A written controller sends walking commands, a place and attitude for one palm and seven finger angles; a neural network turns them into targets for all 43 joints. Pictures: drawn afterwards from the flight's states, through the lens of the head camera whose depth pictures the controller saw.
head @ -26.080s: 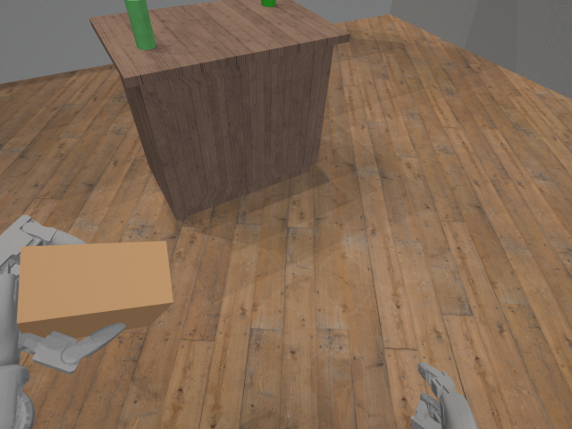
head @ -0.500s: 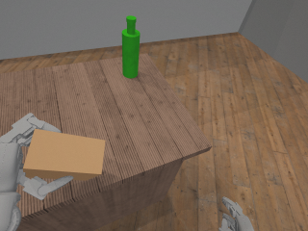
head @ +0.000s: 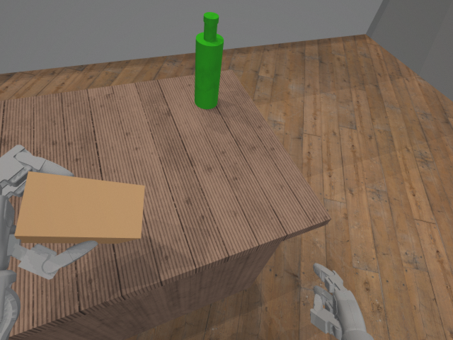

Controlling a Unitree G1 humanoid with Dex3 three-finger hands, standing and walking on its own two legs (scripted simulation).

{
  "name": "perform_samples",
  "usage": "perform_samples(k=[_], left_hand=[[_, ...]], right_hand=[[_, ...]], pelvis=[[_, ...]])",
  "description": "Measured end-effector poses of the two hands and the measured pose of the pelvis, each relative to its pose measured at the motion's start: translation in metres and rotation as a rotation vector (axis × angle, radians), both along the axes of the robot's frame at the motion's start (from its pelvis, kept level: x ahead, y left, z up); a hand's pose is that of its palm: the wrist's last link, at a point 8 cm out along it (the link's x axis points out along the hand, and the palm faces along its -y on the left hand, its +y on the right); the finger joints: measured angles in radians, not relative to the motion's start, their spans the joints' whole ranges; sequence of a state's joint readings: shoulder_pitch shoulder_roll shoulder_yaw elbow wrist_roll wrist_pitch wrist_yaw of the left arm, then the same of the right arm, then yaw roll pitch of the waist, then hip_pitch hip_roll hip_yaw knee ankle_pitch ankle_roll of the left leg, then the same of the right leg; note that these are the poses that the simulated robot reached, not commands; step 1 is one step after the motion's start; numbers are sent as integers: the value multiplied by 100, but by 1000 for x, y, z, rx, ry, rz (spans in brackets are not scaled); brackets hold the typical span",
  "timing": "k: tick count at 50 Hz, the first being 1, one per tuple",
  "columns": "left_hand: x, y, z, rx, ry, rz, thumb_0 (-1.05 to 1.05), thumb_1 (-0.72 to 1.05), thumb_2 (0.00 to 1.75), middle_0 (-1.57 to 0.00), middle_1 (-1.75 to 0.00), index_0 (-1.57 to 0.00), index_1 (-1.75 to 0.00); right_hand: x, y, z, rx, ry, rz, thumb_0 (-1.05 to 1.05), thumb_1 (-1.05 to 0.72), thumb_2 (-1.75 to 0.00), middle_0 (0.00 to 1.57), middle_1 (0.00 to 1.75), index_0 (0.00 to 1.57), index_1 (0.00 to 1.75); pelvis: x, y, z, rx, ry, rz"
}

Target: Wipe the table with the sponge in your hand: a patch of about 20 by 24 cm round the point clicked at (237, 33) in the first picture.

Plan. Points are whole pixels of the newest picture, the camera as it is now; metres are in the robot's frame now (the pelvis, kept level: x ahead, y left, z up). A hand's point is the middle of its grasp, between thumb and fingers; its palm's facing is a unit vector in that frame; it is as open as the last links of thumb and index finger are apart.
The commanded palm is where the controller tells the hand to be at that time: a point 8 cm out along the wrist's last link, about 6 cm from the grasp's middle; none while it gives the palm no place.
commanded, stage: look again from close up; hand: left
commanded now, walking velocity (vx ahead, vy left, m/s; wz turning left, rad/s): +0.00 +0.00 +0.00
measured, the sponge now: (98, 215) +0.24 +0.21 +0.13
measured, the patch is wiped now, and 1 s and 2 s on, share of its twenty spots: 0.00 0.00 0.00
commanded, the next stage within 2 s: come to a stop and stand still in 0.30 s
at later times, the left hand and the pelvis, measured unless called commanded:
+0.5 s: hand (87, 222) +0.22 +0.20 +0.16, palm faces +0.36 -0.86 -0.36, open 10.8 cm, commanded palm +0.16 +0.24 +0.18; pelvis +0.00 -0.04 +0.00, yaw +0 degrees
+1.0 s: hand (86, 210) +0.23 +0.21 +0.16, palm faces +0.29 -0.88 -0.37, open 10.8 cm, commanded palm +0.17 +0.26 +0.18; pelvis +0.01 -0.01 +0.00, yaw -1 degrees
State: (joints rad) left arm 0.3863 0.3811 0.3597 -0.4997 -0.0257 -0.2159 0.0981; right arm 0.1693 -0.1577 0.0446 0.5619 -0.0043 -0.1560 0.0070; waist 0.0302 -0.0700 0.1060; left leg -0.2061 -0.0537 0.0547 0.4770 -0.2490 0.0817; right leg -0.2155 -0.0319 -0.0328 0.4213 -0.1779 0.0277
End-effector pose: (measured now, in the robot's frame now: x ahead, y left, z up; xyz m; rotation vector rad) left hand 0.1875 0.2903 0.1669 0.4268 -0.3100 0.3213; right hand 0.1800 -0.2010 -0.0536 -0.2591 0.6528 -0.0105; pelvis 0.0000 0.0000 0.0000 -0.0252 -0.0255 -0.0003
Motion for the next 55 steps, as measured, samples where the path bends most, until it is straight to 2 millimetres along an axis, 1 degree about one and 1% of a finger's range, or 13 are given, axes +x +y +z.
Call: perform_samples(k=[6, 9, 17, 22, 27, 31, 37, 40, 43, 45, 50, 52, 55], left_hand=[[-8, -15, 17, 39, -42, -18, 0, -57, 102, -67, -131, -70, -128], [-10, -18, 14, 34, -15, 1, 0, -57, 102, -67, -131, -70, -128], [-13, -28, -7, -33, 79, 51, 0, -57, 102, -67, -131, -69, -128], [-11, -43, -1, -29, 52, 22, 0, -57, 102, -67, -131, -70, -128], [-10, -47, 10, 14, 30, 4, 0, -57, 102, -67, -131, -70, -128], [-9, -43, 8, 17, 58, 21, 0, -57, 102, -67, -131, -70, -128], [-7, -36, -7, -26, 114, 52, 0, -57, 102, -67, -131, -69, -128], [8, -15, 10, 117, 36, 50, 0, -57, 102, -67, -131, -70, -128], [17, 1, 15, 72, -30, 93, 0, -57, 102, -67, -131, -70, -128], [18, -5, 13, 38, -35, 76, -1, -57, 102, -67, -131, -69, -129], [10, -35, 2, 12, 33, -70, 0, -57, 102, -66, -132, -69, -129], [8, -33, -2, 22, 59, -90, 0, -57, 102, -67, -131, -69, -129], [6, -15, -6, 41, 71, -47, 0, -57, 102, -67, -131, -70, -128]], right_hand=[[-5, -19, -2, -9, 18, -22, 2, -90, -90, 20, 30, 20, 30], [-8, -29, -4, -9, 25, -41, 2, -90, -90, 20, 30, 20, 30], [-18, -53, -6, -26, 33, -71, 2, -90, -90, 20, 30, 20, 30], [-20, -62, -5, -35, 28, -73, 2, -90, -90, 20, 30, 20, 30], [-18, -66, -5, -25, 17, -85, 2, -90, -90, 20, 30, 20, 30], [-16, -67, -6, -17, 20, -94, 2, -90, -90, 20, 30, 20, 30], [-15, -64, -8, -23, 40, -93, 2, -90, -90, 20, 30, 20, 30], [-16, -57, -11, -52, 68, -34, 2, -91, -90, 20, 30, 20, 30], [-17, -50, -10, -31, 61, -25, 2, -91, -90, 20, 30, 20, 30], [-16, -47, -10, -12, 38, -34, 2, -90, -90, 20, 30, 20, 30], [-15, -36, -13, 15, 24, -68, 2, -90, -90, 20, 30, 20, 30], [-13, -32, -13, 11, 35, -76, 2, -90, -90, 20, 30, 20, 30], [-9, -26, -12, -4, 51, -71, 2, -90, -90, 20, 30, 20, 30]], pelvis=[[1, -9, 1, -1, 2, 6], [1, -14, 2, 0, 5, 5], [-2, -28, 3, 4, 5, 3], [-3, -35, 3, 5, 6, 5], [-2, -38, 4, 4, 13, 3], [1, -37, 4, 3, 19, 0], [3, -35, 4, 4, 20, -1], [-2, -37, 3, 0, 31, 8], [-4, -33, 2, 4, 30, -4], [-2, -27, 1, 6, 30, -9], [7, -13, 0, 9, 31, -11], [10, -12, 0, 10, 30, -6], [13, -12, 0, 9, 28, 5]])
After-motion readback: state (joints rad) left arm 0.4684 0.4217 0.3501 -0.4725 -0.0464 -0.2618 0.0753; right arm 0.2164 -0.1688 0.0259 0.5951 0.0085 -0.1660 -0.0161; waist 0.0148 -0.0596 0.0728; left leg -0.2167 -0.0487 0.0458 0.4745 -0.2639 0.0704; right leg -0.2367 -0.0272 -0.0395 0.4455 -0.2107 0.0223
